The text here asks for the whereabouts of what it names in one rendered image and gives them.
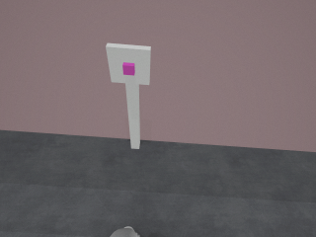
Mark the panel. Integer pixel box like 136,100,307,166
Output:
106,42,151,149

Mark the button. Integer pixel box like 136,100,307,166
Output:
122,62,135,76

